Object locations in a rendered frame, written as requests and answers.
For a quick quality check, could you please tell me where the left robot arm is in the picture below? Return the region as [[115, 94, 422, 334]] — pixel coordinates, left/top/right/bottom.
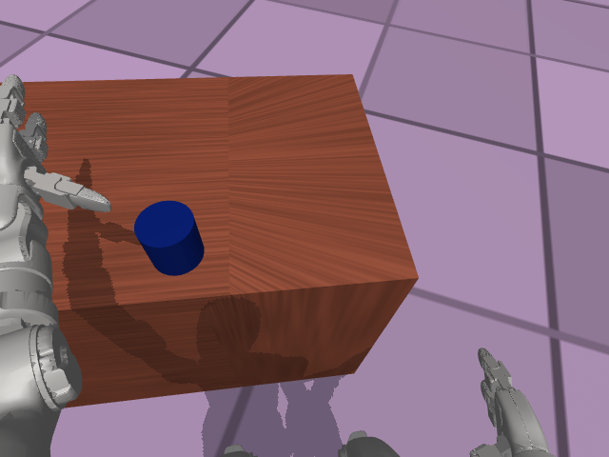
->
[[0, 184, 82, 457]]

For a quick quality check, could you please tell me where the can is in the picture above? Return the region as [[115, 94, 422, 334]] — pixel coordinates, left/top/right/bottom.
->
[[134, 201, 205, 276]]

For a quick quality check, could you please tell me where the left robot hand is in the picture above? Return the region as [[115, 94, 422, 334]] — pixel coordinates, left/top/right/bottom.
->
[[0, 74, 111, 212]]

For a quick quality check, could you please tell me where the right robot hand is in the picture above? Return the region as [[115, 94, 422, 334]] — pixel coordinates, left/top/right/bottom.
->
[[470, 348, 550, 457]]

